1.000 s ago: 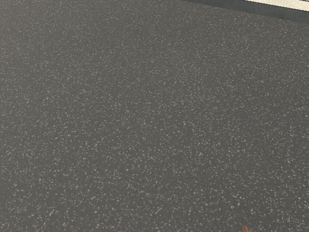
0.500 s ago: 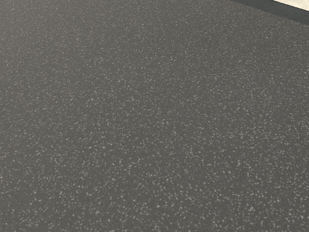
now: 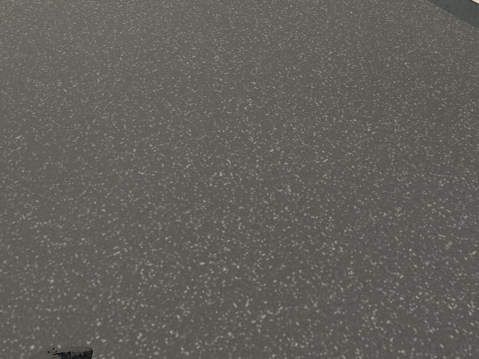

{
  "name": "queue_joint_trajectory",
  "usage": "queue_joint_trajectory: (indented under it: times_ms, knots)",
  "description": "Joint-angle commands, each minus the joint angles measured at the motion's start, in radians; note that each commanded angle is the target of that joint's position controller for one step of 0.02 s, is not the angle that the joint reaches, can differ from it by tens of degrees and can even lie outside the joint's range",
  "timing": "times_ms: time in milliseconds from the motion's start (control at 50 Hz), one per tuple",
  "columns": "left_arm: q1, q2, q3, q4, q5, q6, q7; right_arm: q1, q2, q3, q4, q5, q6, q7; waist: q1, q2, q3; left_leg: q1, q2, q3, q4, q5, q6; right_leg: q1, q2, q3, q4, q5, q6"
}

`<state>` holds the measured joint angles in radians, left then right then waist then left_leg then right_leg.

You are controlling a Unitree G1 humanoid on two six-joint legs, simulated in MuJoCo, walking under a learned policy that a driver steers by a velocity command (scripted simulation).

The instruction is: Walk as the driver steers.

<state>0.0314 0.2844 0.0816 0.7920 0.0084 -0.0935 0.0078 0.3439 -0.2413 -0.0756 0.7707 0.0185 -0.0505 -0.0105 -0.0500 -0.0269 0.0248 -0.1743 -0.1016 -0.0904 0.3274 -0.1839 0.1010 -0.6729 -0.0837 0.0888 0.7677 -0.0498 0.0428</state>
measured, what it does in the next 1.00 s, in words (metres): walks ahead, turning right: right foot, then left foot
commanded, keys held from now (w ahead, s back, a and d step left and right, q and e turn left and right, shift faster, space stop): w+e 0.84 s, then w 0.08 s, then w+q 0.08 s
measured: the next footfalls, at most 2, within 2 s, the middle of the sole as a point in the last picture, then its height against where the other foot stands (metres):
right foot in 0.24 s outside the picture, level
left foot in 0.74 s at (226, 297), level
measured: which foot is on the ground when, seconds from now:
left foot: down 0.00-0.24, up 0.26-0.72, down 0.74-1.00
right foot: up 0.00-0.22, down 0.24-0.74, up 0.76-1.00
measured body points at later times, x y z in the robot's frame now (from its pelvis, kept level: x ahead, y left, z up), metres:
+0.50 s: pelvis +0.30 -0.07 +0.00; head +0.33 -0.09 +0.45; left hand +0.40 +0.19 -0.12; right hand +0.44 -0.36 -0.10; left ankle +0.41 +0.09 -0.68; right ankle +0.29 -0.13 -0.75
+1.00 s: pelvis +0.58 -0.09 +0.00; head +0.60 -0.09 +0.45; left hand +0.84 +0.09 -0.10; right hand +0.51 -0.36 -0.12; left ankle +0.61 +0.01 -0.75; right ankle +0.58 -0.26 -0.68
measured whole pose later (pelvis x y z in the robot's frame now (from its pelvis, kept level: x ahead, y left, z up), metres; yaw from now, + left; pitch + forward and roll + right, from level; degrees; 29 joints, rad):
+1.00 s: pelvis +0.58 -0.09 +0.00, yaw -25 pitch +1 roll +1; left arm 0.19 0.31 0.08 0.69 -0.01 -0.03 0.00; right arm 0.31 -0.26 -0.07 0.82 0.00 -0.10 0.02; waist -0.06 -0.05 0.02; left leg -0.15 -0.04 0.05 0.31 -0.18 0.04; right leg -0.62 -0.08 0.07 0.95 -0.24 0.00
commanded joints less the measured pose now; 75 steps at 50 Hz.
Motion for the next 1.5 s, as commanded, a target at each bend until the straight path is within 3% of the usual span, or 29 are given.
queue_joint_trajectory:
  times_ms: [20,160,200,240,260,280,300,320,360,440,560,640,700,720,740,760,780,820,860,920,1020,1120,1200,1220,1240,1260,1280,1340,1500]
  knots:
    - [-0.074,0.024,-0.006,-0.066,-0.007,-0.013,-0.016,-0.013,-0.150,-0.039,-0.051,0.000,-0.022,-0.011,-0.006,0.118,-0.031,-0.031,0.210,-0.119,-0.131,0.174,0.109,0.104,0.038,-0.052,-0.175,0.208,-0.006]
    - [-0.185,0.056,-0.014,-0.129,-0.026,-0.029,-0.054,0.085,-0.166,-0.043,0.031,-0.010,-0.017,-0.015,-0.053,0.101,0.028,0.277,0.332,-0.122,-0.042,0.373,0.095,-0.046,0.040,-0.074,-0.261,0.054,-0.104]
    - [-0.107,0.077,-0.004,-0.114,-0.026,-0.029,-0.063,0.051,-0.184,-0.046,0.026,-0.013,-0.010,-0.019,-0.006,0.123,-0.026,0.290,0.319,-0.071,0.044,0.683,0.068,0.093,0.090,-0.120,-0.268,-0.026,-0.140]
    - [0.137,0.135,0.028,-0.052,-0.021,-0.021,-0.057,-0.002,-0.190,-0.040,0.013,-0.016,-0.005,-0.020,0.126,0.108,-0.173,0.201,0.256,0.007,0.317,0.917,0.024,0.456,0.129,-0.129,-0.287,0.029,-0.202]
    - [0.307,0.195,0.042,-0.027,-0.014,-0.014,-0.050,-0.011,-0.162,-0.026,-0.014,-0.037,-0.010,-0.023,0.180,-0.012,-0.294,-0.013,0.198,0.045,0.614,0.596,-0.013,0.751,-0.042,0.122,-0.277,0.085,-0.275]
    - [0.339,0.229,0.050,-0.012,-0.027,-0.012,-0.057,0.119,-0.063,0.004,-0.016,-0.039,-0.029,-0.004,0.099,-0.271,-0.373,-0.421,0.016,0.041,0.934,-0.284,-0.091,1.063,-0.240,0.596,-0.366,-0.089,-0.446]
    - [0.338,0.144,0.029,-0.010,-0.046,-0.003,-0.053,0.055,-0.141,-0.003,-0.018,-0.019,-0.054,0.005,0.144,-0.170,-0.335,-0.548,0.055,-0.059,1.013,-0.341,-0.081,1.073,-0.224,0.659,-0.444,-0.261,-0.415]
    - [0.271,0.118,0.022,-0.031,-0.039,0.002,-0.045,-0.057,-0.174,-0.011,-0.052,0.005,-0.072,0.011,0.149,-0.100,-0.191,-0.608,0.100,-0.052,0.994,-0.253,-0.077,0.953,-0.194,0.532,-0.469,-0.228,-0.375]
    - [0.197,0.104,0.016,-0.055,-0.023,0.003,-0.039,-0.149,-0.160,-0.013,-0.075,-0.027,-0.088,0.003,0.101,0.058,-0.074,-0.550,0.154,-0.022,0.860,-0.150,-0.088,0.717,-0.127,0.390,-0.506,-0.006,-0.344]
    - [0.203,0.108,0.014,-0.064,-0.027,0.006,-0.022,-0.130,-0.119,-0.012,-0.095,-0.037,-0.063,-0.005,0.040,-0.010,-0.065,-0.469,0.182,0.004,0.677,-0.124,-0.138,0.563,-0.076,0.290,-0.550,0.161,-0.346]
    - [0.303,0.144,0.029,-0.045,-0.038,0.032,0.007,-0.354,-0.067,0.008,-0.153,-0.030,-0.065,0.005,0.113,-0.041,-0.034,-0.325,0.101,0.043,0.270,0.258,-0.164,0.413,0.029,0.187,-0.534,0.132,-0.255]
    - [0.365,0.126,0.026,-0.030,-0.044,0.049,0.012,-0.431,-0.097,0.001,-0.182,-0.012,-0.078,0.020,0.131,-0.055,-0.030,-0.300,0.076,0.006,0.154,0.235,-0.147,0.517,-0.008,0.295,-0.458,0.030,-0.240]
    - [0.339,0.133,0.034,-0.045,-0.038,0.057,0.018,-0.354,-0.140,-0.017,-0.166,-0.008,-0.094,0.022,0.073,-0.091,-0.048,-0.192,0.081,0.002,0.094,0.144,-0.100,0.572,-0.027,0.360,-0.355,0.089,-0.220]
    - [0.318,0.112,0.027,-0.059,-0.034,0.055,0.015,-0.256,-0.167,-0.031,-0.143,-0.016,-0.098,0.016,0.020,-0.083,-0.107,-0.033,0.104,0.003,0.072,0.157,-0.065,0.541,0.014,0.331,-0.256,0.151,-0.193]
    - [0.298,0.068,0.010,-0.083,-0.019,0.050,0.008,-0.106,-0.214,-0.046,-0.127,-0.031,-0.098,0.007,-0.052,-0.020,-0.235,0.229,0.242,-0.109,0.120,0.142,-0.001,0.418,0.064,0.263,-0.019,0.060,-0.161]
    - [0.434,0.010,-0.008,-0.100,-0.043,0.043,0.010,0.007,-0.283,-0.063,-0.099,-0.046,-0.084,0.005,-0.022,0.252,-0.374,0.568,0.470,-0.500,0.086,0.000,0.160,0.083,0.206,0.117,0.295,-0.379,-0.090]
    - [0.457,0.081,-0.005,-0.095,-0.049,0.041,0.012,0.012,-0.222,-0.051,-0.092,-0.017,-0.076,0.012,-0.017,0.305,-0.359,0.560,0.537,-0.702,0.025,-0.210,0.182,-0.062,0.137,0.106,0.456,-0.550,-0.075]
    - [0.309,0.146,0.015,-0.107,-0.037,0.052,0.011,-0.093,-0.129,-0.021,-0.110,-0.021,-0.061,0.009,-0.024,0.108,-0.118,0.300,0.442,-0.429,-0.025,-0.171,0.102,-0.090,0.060,0.065,0.507,-0.384,-0.055]
    - [0.258,0.114,0.019,-0.128,-0.025,0.054,0.005,-0.137,-0.099,-0.006,-0.089,-0.033,-0.059,0.013,0.017,0.103,-0.027,0.118,0.367,-0.268,-0.085,-0.003,0.080,-0.036,0.011,0.049,0.429,-0.304,-0.056]
    - [0.267,0.048,0.004,-0.134,-0.031,0.062,-0.003,-0.128,-0.108,-0.010,-0.052,-0.024,-0.072,0.026,0.043,0.129,-0.017,0.034,0.334,-0.154,-0.152,0.085,0.105,0.015,-0.002,0.023,0.332,-0.264,-0.053]
    - [0.100,0.019,-0.022,-0.180,-0.009,0.031,-0.018,-0.102,-0.175,-0.022,-0.010,0.003,-0.058,0.026,0.019,0.090,0.004,0.004,0.290,-0.056,-0.179,0.218,0.118,0.072,-0.007,-0.043,-0.020,-0.043,-0.038]
    - [-0.039,0.054,-0.019,-0.220,-0.026,0.008,-0.035,0.008,-0.219,-0.029,0.038,0.017,-0.035,0.020,-0.020,0.108,0.007,0.046,0.317,-0.090,-0.116,0.191,0.093,0.181,0.049,-0.056,-0.216,0.013,-0.029]
    - [0.170,0.144,0.026,-0.168,-0.016,-0.003,-0.021,0.010,-0.191,-0.015,0.050,0.012,-0.023,0.012,0.113,0.109,-0.114,-0.017,0.255,-0.067,0.148,0.274,0.014,0.583,0.048,-0.054,-0.329,-0.022,-0.101]
    - [0.346,0.221,0.047,-0.150,0.006,0.000,-0.007,-0.005,-0.120,0.012,0.016,-0.013,-0.028,0.013,0.188,-0.009,-0.269,-0.198,0.180,-0.009,0.456,0.050,-0.034,0.862,-0.157,0.142,-0.298,-0.001,-0.170]
    - [0.388,0.274,0.057,-0.131,0.010,0.016,-0.010,0.109,-0.049,0.034,-0.005,0.004,-0.043,0.011,0.141,-0.270,-0.378,-0.511,0.082,0.051,0.750,-0.402,-0.080,1.074,-0.363,0.511,-0.386,-0.177,-0.306]
    - [0.385,0.185,0.037,-0.127,0.002,0.018,-0.013,0.074,-0.154,0.008,0.011,0.025,-0.044,0.008,0.166,-0.171,-0.311,-0.607,0.127,-0.028,0.887,-0.394,-0.085,1.003,-0.332,0.555,-0.440,-0.338,-0.307]
    - [0.330,0.137,0.020,-0.127,-0.008,0.015,-0.014,0.009,-0.191,-0.006,-0.006,0.029,-0.042,0.009,0.156,-0.133,-0.189,-0.645,0.161,-0.024,0.913,-0.306,-0.081,0.899,-0.295,0.416,-0.464,-0.333,-0.271]
    - [0.185,0.060,-0.003,-0.118,0.001,0.002,-0.023,-0.031,-0.147,-0.010,-0.010,0.010,-0.013,0.006,0.071,-0.102,-0.045,-0.539,0.232,-0.012,0.841,-0.139,-0.098,0.625,-0.195,0.166,-0.565,-0.132,-0.229]
    - [0.187,0.126,0.028,-0.052,0.001,-0.014,-0.002,-0.174,-0.077,0.010,-0.079,0.004,0.014,0.036,0.067,-0.032,0.022,-0.502,0.233,0.025,0.524,0.168,-0.113,0.563,-0.171,-0.145,-0.645,0.103,-0.219]
Over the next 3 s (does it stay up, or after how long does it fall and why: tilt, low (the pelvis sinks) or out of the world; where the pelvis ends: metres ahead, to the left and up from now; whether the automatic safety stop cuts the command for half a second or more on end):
stays up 1.57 -0.25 -0.01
